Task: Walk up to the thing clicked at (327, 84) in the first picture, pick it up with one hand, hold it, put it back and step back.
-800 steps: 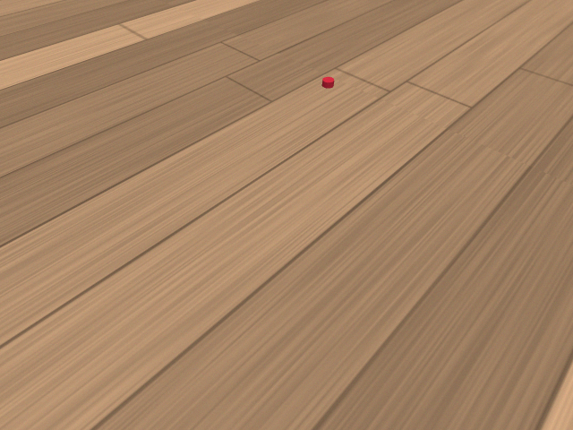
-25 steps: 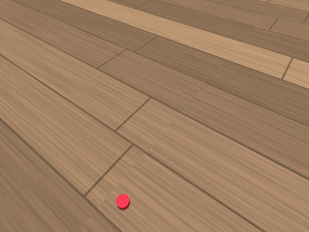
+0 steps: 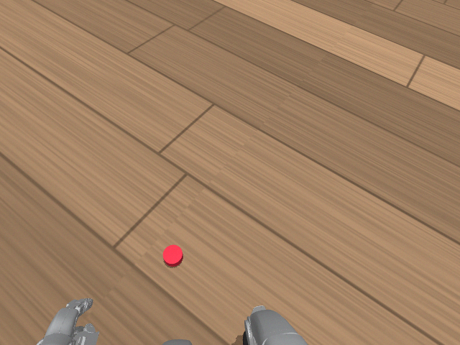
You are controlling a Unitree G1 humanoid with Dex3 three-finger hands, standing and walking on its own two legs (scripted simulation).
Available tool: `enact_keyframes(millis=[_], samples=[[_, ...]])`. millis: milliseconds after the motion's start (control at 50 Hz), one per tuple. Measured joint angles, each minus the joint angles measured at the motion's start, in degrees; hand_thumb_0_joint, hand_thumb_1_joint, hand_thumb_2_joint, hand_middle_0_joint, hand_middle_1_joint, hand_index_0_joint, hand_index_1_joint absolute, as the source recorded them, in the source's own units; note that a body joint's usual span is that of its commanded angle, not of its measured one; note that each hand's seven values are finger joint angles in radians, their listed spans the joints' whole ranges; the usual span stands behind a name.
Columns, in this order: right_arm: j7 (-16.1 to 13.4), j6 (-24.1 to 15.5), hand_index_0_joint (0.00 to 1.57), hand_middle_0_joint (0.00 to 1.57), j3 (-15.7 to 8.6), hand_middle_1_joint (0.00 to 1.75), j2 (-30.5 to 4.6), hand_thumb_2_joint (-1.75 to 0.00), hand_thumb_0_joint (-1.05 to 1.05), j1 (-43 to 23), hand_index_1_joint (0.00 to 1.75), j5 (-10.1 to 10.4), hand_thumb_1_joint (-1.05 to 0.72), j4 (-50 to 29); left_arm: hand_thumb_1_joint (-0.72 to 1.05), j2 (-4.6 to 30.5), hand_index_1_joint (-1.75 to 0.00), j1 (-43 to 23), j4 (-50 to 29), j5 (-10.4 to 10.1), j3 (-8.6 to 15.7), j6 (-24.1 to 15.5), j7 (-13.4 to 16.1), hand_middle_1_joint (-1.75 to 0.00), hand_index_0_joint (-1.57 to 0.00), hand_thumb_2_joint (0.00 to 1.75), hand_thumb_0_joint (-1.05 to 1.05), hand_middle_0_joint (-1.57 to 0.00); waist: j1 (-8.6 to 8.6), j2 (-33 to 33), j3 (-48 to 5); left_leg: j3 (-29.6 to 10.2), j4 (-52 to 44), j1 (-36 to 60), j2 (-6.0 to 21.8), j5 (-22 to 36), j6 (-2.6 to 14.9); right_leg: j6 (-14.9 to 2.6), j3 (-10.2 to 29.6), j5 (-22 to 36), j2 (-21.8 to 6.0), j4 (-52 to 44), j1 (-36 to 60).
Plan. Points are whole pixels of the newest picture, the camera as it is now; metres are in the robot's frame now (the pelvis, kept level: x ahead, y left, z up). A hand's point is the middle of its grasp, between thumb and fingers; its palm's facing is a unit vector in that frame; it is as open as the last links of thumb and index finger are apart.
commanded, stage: walk up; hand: left
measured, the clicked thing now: (173, 255) +0.48 +0.20 -0.74
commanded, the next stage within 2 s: none
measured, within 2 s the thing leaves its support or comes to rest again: neither
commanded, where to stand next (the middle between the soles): +0.10 -0.04 m, yaw -1 degrees
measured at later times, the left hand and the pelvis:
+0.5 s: hand (104, 335) +0.15 +0.22 -0.10, palm faces -0.07 -0.89 -0.44, open 7.4 cm; pelvis +0.05 -0.05 +0.02, yaw -3 degrees
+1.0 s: hand out of the picture +0.12 +0.22 -0.15, palm faces -0.07 -0.90 -0.44, open 7.4 cm; pelvis +0.02 -0.05 -0.01, yaw -3 degrees
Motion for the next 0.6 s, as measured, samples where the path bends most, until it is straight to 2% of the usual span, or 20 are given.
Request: enact_keyframes(millis=[60,160,240,280,300,320,340,380,440,520,600], samples=[[-0.17,-0.73,0.21,0.20,0.18,0.30,0.76,-0.90,0.00,1.95,0.30,-0.06,-0.90,-0.09,0.90,0.27,-0.30,3.26,0.36,-0.26,0.13,-0.53,-0.60,-0.30,-0.20,0.90,0.00,-0.20,0.39,-0.20,-1.24,0.55,-3.55,1.66,1.06,1.78,-0.22,0.26,0.51,0.93,0.81,5.05,2.17],[1.36,-2.60,0.21,0.20,-0.55,0.30,0.20,-0.90,0.01,5.44,0.30,-0.38,-0.90,-3.50,0.90,1.02,-0.30,9.82,2.57,0.10,0.04,-1.59,-2.24,-0.30,-0.20,0.90,0.00,-0.20,-0.42,0.53,-4.21,2.41,-8.15,5.02,2.72,2.76,-0.18,1.10,-2.14,-1.10,-1.93,-2.09,9.38],[2.38,-2.62,0.21,0.20,-0.93,0.30,-1.66,-0.90,0.00,8.12,0.30,-0.30,-0.90,-5.65,0.90,1.52,-0.30,11.86,3.19,0.01,0.12,-3.33,-2.70,-0.30,-0.21,0.90,0.01,-0.20,-1.40,2.52,-5.13,2.96,-9.98,7.10,4.31,2.72,-0.83,0.72,-5.83,-3.06,-3.74,-10.54,12.79],[2.76,-1.95,0.21,0.20,-1.08,0.30,-2.85,-0.90,0.00,9.12,0.30,-0.04,-0.90,-6.11,0.90,1.58,-0.30,12.14,2.43,-0.19,0.31,-4.71,-2.55,-0.30,-0.21,0.90,0.01,-0.20,-1.61,3.80,-5.14,2.90,-8.90,7.28,5.08,1.80,-1.82,0.13,-7.90,0.30,-4.22,-17.48,14.98],[2.84,-1.43,0.21,0.20,-1.12,0.30,-3.47,-0.90,0.00,9.53,0.30,0.19,-0.90,-6.25,0.90,1.58,-0.30,12.24,1.82,-0.32,0.45,-5.60,-2.28,-0.30,-0.21,0.90,0.01,-0.20,-1.56,4.55,-4.99,2.68,-6.97,6.86,5.57,0.62,-2.14,-0.07,-8.86,5.06,-4.10,-21.76,16.59],[2.69,-0.81,0.21,0.20,-1.18,0.30,-4.03,-0.90,0.00,9.70,0.30,0.59,-0.90,-6.18,0.90,1.32,-0.30,12.08,1.31,-0.26,0.65,-6.53,-1.83,-0.30,-0.21,0.90,0.01,-0.20,-1.66,5.87,-4.49,1.73,-3.31,5.72,6.43,-0.75,-1.56,-0.14,-9.79,10.17,-3.38,-23.23,17.60],[2.38,-0.02,0.21,0.20,-1.17,0.30,-4.25,-0.90,0.00,9.64,0.30,1.01,-0.90,-5.77,0.90,0.93,-0.30,12.00,0.79,-0.09,0.72,-7.24,-1.31,-0.30,-0.21,0.90,0.01,-0.20,-1.61,6.87,-4.28,-0.35,1.82,3.82,6.13,-3.03,-0.97,-0.30,-10.47,10.15,-2.89,-22.71,18.00],[1.93,1.17,0.20,0.20,-0.94,0.30,-4.19,-0.90,0.01,9.24,0.30,1.51,-0.90,-4.97,0.90,0.31,-0.30,12.44,-0.37,-0.21,0.29,-7.89,-0.87,-0.30,-0.21,0.90,0.00,-0.20,-0.49,7.25,-4.82,-3.62,12.77,-0.80,2.94,-6.95,-0.37,-0.94,-10.15,8.53,-3.25,-22.33,18.59],[1.96,0.98,0.20,0.20,-0.67,0.30,-4.42,-0.90,0.01,8.76,0.30,2.12,-0.91,-5.04,0.90,-0.82,-0.30,13.27,-1.46,-0.84,-0.59,-8.20,-0.41,-0.30,-0.21,0.90,0.00,-0.20,0.29,8.52,-5.23,-5.82,19.81,-6.29,0.79,-4.92,-0.47,-1.15,-10.22,8.67,-3.70,-25.18,21.21],[1.85,0.81,0.20,0.20,-0.36,0.30,-3.78,-0.90,0.01,7.23,0.30,2.18,-0.91,-5.42,0.90,-1.45,-0.30,13.16,-2.31,-1.01,-1.36,-8.10,0.42,-0.30,-0.21,0.90,0.00,-0.20,1.02,9.35,-4.46,-6.87,15.94,-9.52,1.15,-1.11,-1.87,-1.03,-10.58,8.14,-3.97,-25.85,22.78],[1.54,1.44,0.20,0.20,0.30,0.30,-2.34,-0.90,0.00,4.69,0.30,2.11,-0.91,-5.72,0.90,-1.66,-0.30,11.19,-3.13,-1.50,-1.70,-6.52,1.15,-0.30,-0.21,0.90,0.00,-0.20,1.47,8.34,-2.39,-4.47,9.00,-9.04,1.71,0.96,-1.54,-0.62,-10.95,5.52,-4.78,-21.90,21.52]])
